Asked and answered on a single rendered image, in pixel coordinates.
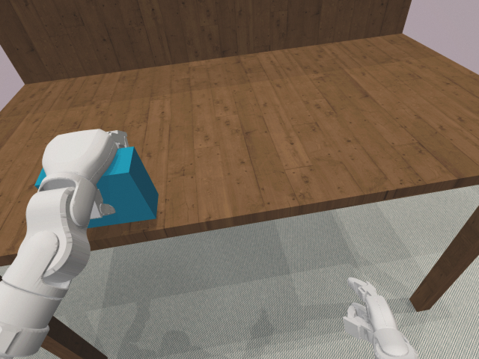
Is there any table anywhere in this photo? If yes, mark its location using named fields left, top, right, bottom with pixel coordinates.
left=0, top=0, right=479, bottom=359

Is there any left robot forearm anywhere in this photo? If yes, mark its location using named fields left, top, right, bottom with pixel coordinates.
left=0, top=173, right=97, bottom=359

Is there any right robot forearm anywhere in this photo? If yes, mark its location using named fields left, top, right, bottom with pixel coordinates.
left=372, top=328, right=418, bottom=359

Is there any left robot hand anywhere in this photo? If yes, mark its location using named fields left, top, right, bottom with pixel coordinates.
left=42, top=129, right=129, bottom=219

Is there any right robot hand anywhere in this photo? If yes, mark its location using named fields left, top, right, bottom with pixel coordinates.
left=343, top=277, right=399, bottom=344

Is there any sponge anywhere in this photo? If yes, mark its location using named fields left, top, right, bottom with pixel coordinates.
left=34, top=147, right=159, bottom=228

